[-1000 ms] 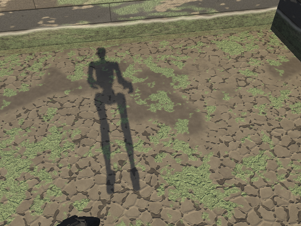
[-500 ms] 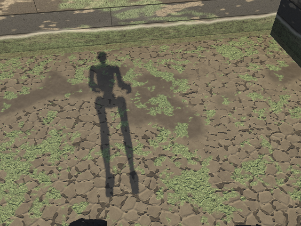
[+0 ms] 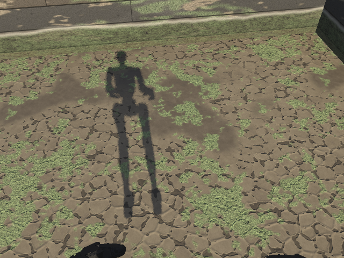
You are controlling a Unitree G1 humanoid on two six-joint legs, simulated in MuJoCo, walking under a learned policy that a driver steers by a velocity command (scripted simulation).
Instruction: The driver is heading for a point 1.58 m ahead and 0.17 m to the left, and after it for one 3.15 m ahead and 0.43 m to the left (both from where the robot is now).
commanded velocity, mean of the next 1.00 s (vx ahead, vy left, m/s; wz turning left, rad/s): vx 0.47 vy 0.00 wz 0.00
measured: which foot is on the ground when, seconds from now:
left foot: down 0.00-1.00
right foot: down 0.00-1.00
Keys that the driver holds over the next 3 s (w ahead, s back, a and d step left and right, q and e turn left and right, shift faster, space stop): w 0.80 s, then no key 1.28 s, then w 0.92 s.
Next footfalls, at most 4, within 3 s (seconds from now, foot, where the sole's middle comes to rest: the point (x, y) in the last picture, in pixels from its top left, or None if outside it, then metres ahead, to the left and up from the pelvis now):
none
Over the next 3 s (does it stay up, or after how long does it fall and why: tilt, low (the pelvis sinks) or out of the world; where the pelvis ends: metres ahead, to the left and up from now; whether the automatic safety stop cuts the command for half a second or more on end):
stays up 0.00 0.00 0.00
